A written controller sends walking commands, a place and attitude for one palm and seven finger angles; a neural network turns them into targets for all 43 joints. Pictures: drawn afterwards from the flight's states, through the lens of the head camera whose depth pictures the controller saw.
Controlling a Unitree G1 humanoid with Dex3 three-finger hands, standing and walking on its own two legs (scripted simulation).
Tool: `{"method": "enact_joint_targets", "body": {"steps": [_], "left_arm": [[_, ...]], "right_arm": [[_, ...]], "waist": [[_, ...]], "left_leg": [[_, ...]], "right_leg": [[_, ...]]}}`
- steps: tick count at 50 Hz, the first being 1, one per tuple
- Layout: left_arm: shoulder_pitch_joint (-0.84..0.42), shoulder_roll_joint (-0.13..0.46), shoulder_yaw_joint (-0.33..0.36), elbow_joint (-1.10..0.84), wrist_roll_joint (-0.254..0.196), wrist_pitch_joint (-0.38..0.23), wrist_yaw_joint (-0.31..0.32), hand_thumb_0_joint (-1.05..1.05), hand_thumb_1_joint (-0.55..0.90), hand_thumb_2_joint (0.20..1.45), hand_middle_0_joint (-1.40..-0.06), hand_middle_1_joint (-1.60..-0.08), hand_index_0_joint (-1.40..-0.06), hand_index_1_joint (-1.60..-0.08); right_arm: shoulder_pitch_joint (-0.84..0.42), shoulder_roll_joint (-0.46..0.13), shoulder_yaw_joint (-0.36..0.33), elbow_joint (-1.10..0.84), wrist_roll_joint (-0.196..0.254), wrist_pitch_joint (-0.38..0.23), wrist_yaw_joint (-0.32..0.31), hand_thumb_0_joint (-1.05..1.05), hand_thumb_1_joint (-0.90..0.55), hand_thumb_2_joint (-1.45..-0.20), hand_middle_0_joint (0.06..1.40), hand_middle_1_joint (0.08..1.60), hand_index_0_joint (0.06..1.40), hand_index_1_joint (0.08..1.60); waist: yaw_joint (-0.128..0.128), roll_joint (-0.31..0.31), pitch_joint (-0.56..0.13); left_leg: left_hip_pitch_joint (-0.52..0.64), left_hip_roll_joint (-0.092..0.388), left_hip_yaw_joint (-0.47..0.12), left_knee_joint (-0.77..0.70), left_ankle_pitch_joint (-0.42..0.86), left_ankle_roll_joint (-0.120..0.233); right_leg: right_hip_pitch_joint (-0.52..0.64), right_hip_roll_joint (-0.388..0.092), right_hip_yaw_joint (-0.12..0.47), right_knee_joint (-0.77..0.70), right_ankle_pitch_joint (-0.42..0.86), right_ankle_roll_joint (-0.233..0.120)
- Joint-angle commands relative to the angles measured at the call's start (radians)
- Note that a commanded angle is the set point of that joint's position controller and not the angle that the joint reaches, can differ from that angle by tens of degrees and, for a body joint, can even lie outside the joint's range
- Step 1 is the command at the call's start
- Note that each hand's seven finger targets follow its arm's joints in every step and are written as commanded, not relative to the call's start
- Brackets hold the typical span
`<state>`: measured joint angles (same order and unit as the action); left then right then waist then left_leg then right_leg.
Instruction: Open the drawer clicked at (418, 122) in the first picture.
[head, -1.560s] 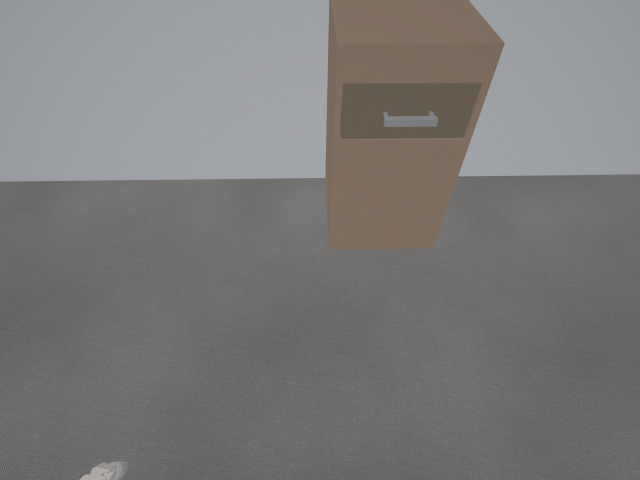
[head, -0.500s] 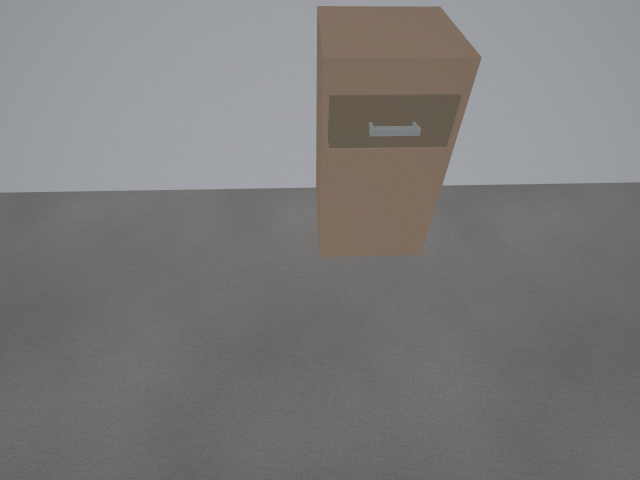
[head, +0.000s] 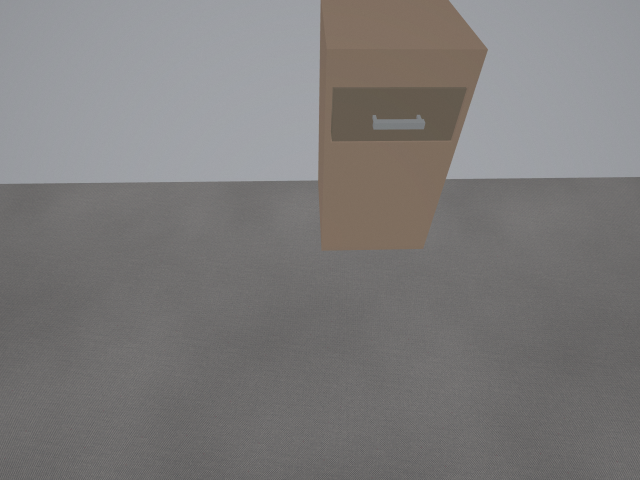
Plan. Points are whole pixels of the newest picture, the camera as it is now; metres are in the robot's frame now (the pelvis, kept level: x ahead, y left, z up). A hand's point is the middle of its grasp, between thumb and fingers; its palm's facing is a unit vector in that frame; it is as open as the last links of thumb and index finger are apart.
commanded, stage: walk to a spot facing it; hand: left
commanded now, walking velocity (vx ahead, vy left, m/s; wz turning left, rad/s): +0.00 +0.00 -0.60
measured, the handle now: (397, 120) +1.11 -0.17 -0.15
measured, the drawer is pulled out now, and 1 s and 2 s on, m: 0.00 0.00 0.00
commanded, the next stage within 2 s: none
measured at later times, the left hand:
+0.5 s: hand out of the picture +0.05 +0.16 -0.17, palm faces -0.15 -0.96 -0.24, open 7.4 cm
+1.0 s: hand out of the picture +0.15 +0.19 -0.17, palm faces -0.44 -0.87 -0.23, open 7.4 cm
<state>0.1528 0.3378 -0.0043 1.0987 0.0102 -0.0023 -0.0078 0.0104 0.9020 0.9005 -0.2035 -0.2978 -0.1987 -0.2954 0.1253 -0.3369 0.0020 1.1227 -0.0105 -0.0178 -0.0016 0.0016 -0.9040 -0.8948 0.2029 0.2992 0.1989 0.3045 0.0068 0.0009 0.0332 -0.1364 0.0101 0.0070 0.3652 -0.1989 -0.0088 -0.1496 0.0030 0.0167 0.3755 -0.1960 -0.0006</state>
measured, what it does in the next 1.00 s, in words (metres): steps on the spot, turning right: left foot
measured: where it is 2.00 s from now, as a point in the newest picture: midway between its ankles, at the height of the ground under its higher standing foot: outside the picture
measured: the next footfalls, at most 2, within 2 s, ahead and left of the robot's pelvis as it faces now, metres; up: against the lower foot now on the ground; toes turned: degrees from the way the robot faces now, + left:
left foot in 0.80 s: +0.04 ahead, +0.13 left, +0.00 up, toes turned -25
right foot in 1.20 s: -0.04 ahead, -0.18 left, +0.00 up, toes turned -47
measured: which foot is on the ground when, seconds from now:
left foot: down 0.00-0.34, up 0.36-0.78, down 0.80-1.00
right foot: down 0.00-0.80, up 0.82-1.00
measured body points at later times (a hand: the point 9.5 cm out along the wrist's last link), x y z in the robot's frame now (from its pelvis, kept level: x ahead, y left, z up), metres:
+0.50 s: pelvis -0.02 -0.02 -0.01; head +0.02 -0.05 +0.43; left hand +0.05 +0.21 -0.15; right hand +0.01 -0.29 -0.17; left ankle -0.02 +0.13 -0.67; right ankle +0.00 -0.10 -0.75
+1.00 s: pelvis -0.02 +0.03 +0.00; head +0.00 +0.04 +0.45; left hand +0.18 +0.24 -0.15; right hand -0.08 -0.23 -0.13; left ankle +0.00 +0.15 -0.75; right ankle -0.08 -0.10 -0.67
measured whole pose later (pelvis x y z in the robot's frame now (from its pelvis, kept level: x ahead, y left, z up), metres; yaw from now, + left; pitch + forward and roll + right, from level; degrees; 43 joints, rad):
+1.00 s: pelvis -0.02 +0.03 +0.00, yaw -31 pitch +0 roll -1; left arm 0.23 0.30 0.11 0.90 0.03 0.08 -0.06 0.01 0.91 0.90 -0.20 -0.30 -0.19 -0.29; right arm 0.24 -0.20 -0.03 0.91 -0.03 -0.02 -0.03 0.00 -0.90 -0.89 0.20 0.30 0.20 0.30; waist 0.03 -0.03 0.02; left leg -0.15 0.07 0.09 0.45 -0.30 0.00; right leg -0.53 0.00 0.00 1.06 -0.35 0.06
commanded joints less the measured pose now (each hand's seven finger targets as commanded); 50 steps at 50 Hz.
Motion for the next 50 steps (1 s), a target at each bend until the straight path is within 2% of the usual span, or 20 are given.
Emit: {"method": "enact_joint_targets", "body": {"steps": [1, 4, 9, 13, 15, 16, 17, 18, 19, 21, 23, 32, 36, 38, 39, 40, 41, 43, 45, 50], "left_arm": [[-0.047, 0.209, 0.042, -0.078, 0.003, -0.021, 0.017, 0.0, 0.9, 0.9, -0.2, -0.3, -0.2, -0.3], [0.014, 0.101, 0.032, -0.084, 0.002, 0.011, 0.021, 0.0, 0.9, 0.9, -0.2, -0.3, -0.2, -0.3], [0.052, 0.084, 0.052, -0.156, 0.01, 0.036, 0.012, 0.0, 0.9, 0.9, -0.2, -0.3, -0.2, -0.3], [0.097, 0.037, 0.065, -0.195, 0.011, 0.048, 0.002, 0.0, 0.9, 0.9, -0.2, -0.3, -0.2, -0.3], [0.16, 0.025, 0.078, -0.198, 0.012, 0.045, -0.003, 0.0, 0.9, 0.9, -0.2, -0.3, -0.2, -0.3], [0.222, 0.047, 0.087, -0.189, 0.017, 0.033, -0.002, 0.0, 0.9, 0.9, -0.2, -0.3, -0.2, -0.3], [0.231, 0.163, 0.109, -0.2, 0.032, 0.016, 0.014, 0.0, 0.9, 0.9, -0.2, -0.3, -0.2, -0.3], [0.256, 0.157, 0.109, -0.206, 0.012, 0.017, 0.025, 0.0, 0.9, 0.9, -0.2, -0.3, -0.2, -0.3], [0.198, 0.14, 0.108, -0.218, 0.013, 0.021, 0.03, 0.0, 0.9, 0.9, -0.2, -0.3, -0.2, -0.3], [0.114, 0.089, 0.099, -0.25, 0.008, 0.017, 0.025, 0.0, 0.9, 0.9, -0.2, -0.3, -0.2, -0.3], [0.117, 0.071, 0.101, -0.255, 0.009, 0.012, 0.027, 0.0, 0.9, 0.9, -0.2, -0.3, -0.2, -0.3], [0.175, 0.081, 0.123, -0.238, 0.017, 0.023, 0.022, 0.0, 0.9, 0.9, -0.2, -0.3, -0.2, -0.3], [0.115, 0.092, 0.126, -0.26, 0.018, 0.035, 0.021, 0.0, 0.9, 0.9, -0.2, -0.3, -0.2, -0.3], [0.064, 0.085, 0.123, -0.274, 0.013, 0.041, 0.018, 0.0, 0.9, 0.9, -0.2, -0.3, -0.2, -0.3], [0.052, 0.045, 0.116, -0.294, 0.007, 0.044, 0.012, 0.0, 0.9, 0.9, -0.2, -0.3, -0.2, -0.3], [0.06, -0.007, 0.107, -0.313, 0.003, 0.044, -0.003, 0.0, 0.9, 0.9, -0.2, -0.3, -0.2, -0.3], [0.04, 0.032, 0.123, -0.321, 0.018, 0.042, -0.005, 0.0, 0.9, 0.9, -0.2, -0.3, -0.2, -0.3], [0.074, 0.048, 0.137, -0.284, 0.026, 0.048, -0.022, 0.0, 0.9, 0.9, -0.2, -0.3, -0.2, -0.3], [0.065, 0.012, 0.121, -0.283, 0.025, 0.053, -0.042, 0.0, 0.9, 0.9, -0.2, -0.3, -0.2, -0.3], [-0.082, -0.024, 0.096, -0.326, 0.022, 0.04, -0.062, 0.0, 0.9, 0.9, -0.2, -0.3, -0.2, -0.3]], "right_arm": [[-0.04, -0.21, -0.041, -0.068, 0.002, -0.021, -0.015, 0.0, -0.9, -0.9, 0.2, 0.3, 0.2, 0.3], [0.025, -0.094, -0.029, -0.076, 0.0, -0.001, -0.022, 0.0, -0.9, -0.9, 0.2, 0.3, 0.2, 0.3], [0.037, -0.118, -0.065, -0.152, -0.002, 0.019, -0.031, 0.0, -0.9, -0.9, 0.2, 0.3, 0.2, 0.3], [0.004, -0.124, -0.087, -0.203, -0.006, 0.016, -0.029, 0.0, -0.9, -0.9, 0.2, 0.3, 0.2, 0.3], [-0.032, -0.112, -0.091, -0.228, -0.009, 0.02, -0.028, 0.0, -0.9, -0.9, 0.2, 0.3, 0.2, 0.3], [-0.044, -0.096, -0.091, -0.238, -0.007, 0.027, -0.026, 0.0, -0.9, -0.9, 0.2, 0.3, 0.2, 0.3], [-0.004, -0.008, -0.079, -0.268, 0.001, 0.035, -0.02, 0.0, -0.9, -0.9, 0.2, 0.3, 0.2, 0.3], [-0.059, -0.028, -0.077, -0.285, 0.0, 0.045, -0.025, 0.0, -0.9, -0.9, 0.2, 0.3, 0.2, 0.3], [-0.062, -0.02, -0.083, -0.279, 0.004, 0.046, -0.025, 0.0, -0.9, -0.9, 0.2, 0.3, 0.2, 0.3], [-0.019, -0.017, -0.085, -0.254, -0.003, 0.039, -0.018, 0.0, -0.9, -0.9, 0.2, 0.3, 0.2, 0.3], [0.005, 0.002, -0.082, -0.242, -0.005, 0.038, -0.019, 0.0, -0.9, -0.9, 0.2, 0.3, 0.2, 0.3], [-0.026, 0.031, -0.078, -0.279, 0.007, 0.028, -0.032, 0.0, -0.9, -0.9, 0.2, 0.3, 0.2, 0.3], [0.037, 0.023, -0.077, -0.279, 0.015, 0.018, -0.04, 0.0, -0.9, -0.9, 0.2, 0.3, 0.2, 0.3], [0.137, 0.011, -0.078, -0.257, 0.015, 0.009, -0.045, 0.0, -0.9, -0.9, 0.2, 0.3, 0.2, 0.3], [0.166, -0.043, -0.088, -0.255, 0.009, 0.0, -0.051, 0.0, -0.9, -0.9, 0.2, 0.3, 0.2, 0.3], [0.133, -0.134, -0.104, -0.281, -0.004, 0.002, -0.048, 0.0, -0.9, -0.9, 0.2, 0.3, 0.2, 0.3], [0.084, -0.143, -0.101, -0.31, -0.005, 0.008, -0.045, 0.0, -0.9, -0.9, 0.2, 0.3, 0.2, 0.3], [-0.002, -0.063, -0.076, -0.323, -0.014, 0.001, -0.042, 0.0, -0.9, -0.9, 0.2, 0.3, 0.2, 0.3], [0.021, -0.053, -0.073, -0.314, -0.017, -0.009, -0.038, 0.0, -0.9, -0.9, 0.2, 0.3, 0.2, 0.3], [0.214, -0.07, -0.087, -0.245, -0.018, -0.028, -0.03, 0.0, -0.9, -0.9, 0.2, 0.3, 0.2, 0.3]], "waist": [[-0.008, -0.002, -0.055], [-0.013, -0.001, -0.061], [-0.009, 0.06, -0.047], [0.015, 0.178, -0.039], [0.053, 0.143, -0.024], [0.082, 0.023, -0.033], [0.064, -0.352, -0.04], [0.093, -0.322, -0.028], [0.059, -0.228, 0.002], [0.012, -0.104, -0.023], [0.012, -0.106, -0.081], [0.048, -0.147, -0.132], [0.02, -0.163, -0.136], [-0.033, -0.147, -0.153], [-0.05, -0.022, -0.142], [-0.038, 0.263, -0.088], [-0.028, 0.216, -0.032], [0.028, 0.135, -0.008], [0.02, 0.155, 0.017], [-0.062, 0.139, 0.054]], "left_leg": [[0.032, 0.121, -0.081, -0.051, 0.109, 0.034], [0.036, 0.132, -0.031, 0.008, 0.124, 0.019], [0.007, 0.207, -0.042, 0.032, 0.087, 0.055], [-0.06, 0.343, -0.07, 0.021, 0.204, 0.15], [-0.151, 0.328, -0.007, 0.135, 0.212, 0.122], [-0.209, 0.243, 0.076, 0.325, 0.109, 0.053], [-0.416, 0.06, 0.164, 0.617, -0.282, -0.041], [-0.402, 0.02, -0.001, 0.735, -0.388, -0.034], [-0.429, 0.036, -0.053, 0.8, -0.331, -0.027], [-0.411, 0.059, -0.055, 0.797, -0.199, -0.036], [-0.372, 0.052, -0.035, 0.741, -0.169, -0.047], [-0.318, 0.007, -0.025, 0.464, -0.229, -0.046], [-0.174, -0.018, -0.032, 0.253, -0.208, -0.022], [0.03, -0.007, -0.024, 0.056, -0.092, -0.006], [0.166, 0.118, -0.155, -0.057, -0.147, 0.043], [0.177, 0.377, -0.408, -0.164, -0.165, 0.121], [-0.016, 0.487, -0.439, -0.179, -0.13, 0.187], [-0.119, 0.357, -0.264, -0.153, -0.171, 0.165], [-0.07, 0.279, -0.138, -0.149, -0.208, 0.135], [0.075, 0.328, -0.083, -0.15, -0.121, 0.157]], "right_leg": [[-0.03, -0.108, 0.112, -0.048, 0.127, -0.032], [-0.08, -0.098, 0.125, 0.023, 0.196, -0.02], [-0.19, -0.035, 0.103, 0.196, 0.16, -0.011], [-0.218, -0.005, -0.005, 0.442, -0.218, 0.011], [-0.109, -0.035, -0.005, 0.344, -0.178, 0.006], [-0.039, -0.062, 0.054, 0.17, 0.026, -0.009], [0.013, -0.304, 0.466, -0.025, 0.23, -0.086], [-0.091, -0.331, 0.587, -0.126, 0.244, -0.133], [-0.11, -0.313, 0.578, -0.13, 0.123, -0.177], [-0.091, -0.23, 0.432, -0.076, 0.109, -0.179], [-0.059, -0.196, 0.382, -0.054, 0.159, -0.167], [0.034, -0.166, 0.464, -0.03, 0.242, -0.183], [-0.058, -0.14, 0.503, -0.018, 0.247, -0.153], [-0.191, -0.083, 0.455, 0.028, 0.127, -0.085], [-0.372, 0.01, 0.371, 0.128, -0.043, -0.035], [-0.547, 0.136, 0.167, 0.397, -0.294, 0.017], [-0.511, 0.065, 0.089, 0.628, -0.334, 0.051], [-0.456, 0.022, 0.072, 0.814, -0.224, 0.062], [-0.496, -0.001, 0.017, 0.806, -0.168, 0.065], [-0.521, -0.066, -0.05, 0.563, -0.172, 0.065]]}}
